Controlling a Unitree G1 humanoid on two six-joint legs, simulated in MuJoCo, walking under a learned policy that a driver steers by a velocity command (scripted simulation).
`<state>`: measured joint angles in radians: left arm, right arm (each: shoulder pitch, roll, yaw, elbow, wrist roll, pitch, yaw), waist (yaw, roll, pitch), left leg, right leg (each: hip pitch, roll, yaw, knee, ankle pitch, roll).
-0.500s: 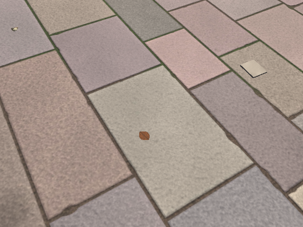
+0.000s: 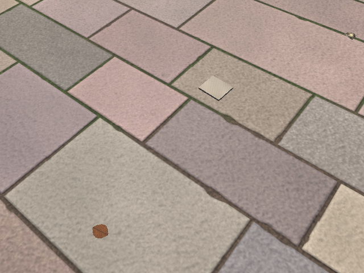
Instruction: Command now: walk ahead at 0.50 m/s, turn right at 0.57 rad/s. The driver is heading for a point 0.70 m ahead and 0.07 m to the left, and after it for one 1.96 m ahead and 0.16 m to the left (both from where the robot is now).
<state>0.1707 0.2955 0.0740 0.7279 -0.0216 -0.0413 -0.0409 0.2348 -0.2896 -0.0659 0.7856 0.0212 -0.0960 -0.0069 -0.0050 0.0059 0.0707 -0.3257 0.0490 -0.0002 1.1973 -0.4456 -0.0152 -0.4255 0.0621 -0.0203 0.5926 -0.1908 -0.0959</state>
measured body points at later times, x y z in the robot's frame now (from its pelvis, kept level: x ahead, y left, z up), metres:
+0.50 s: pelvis +0.30 +0.05 +0.01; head +0.32 +0.05 +0.45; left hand +0.40 +0.32 -0.11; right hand +0.43 -0.23 -0.09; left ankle +0.38 +0.12 -0.72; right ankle +0.15 -0.07 -0.64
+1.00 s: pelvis +0.58 +0.01 +0.01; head +0.60 +0.01 +0.46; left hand +0.72 +0.29 -0.07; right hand +0.68 -0.26 -0.11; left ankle +0.44 +0.11 -0.64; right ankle +0.65 -0.09 -0.72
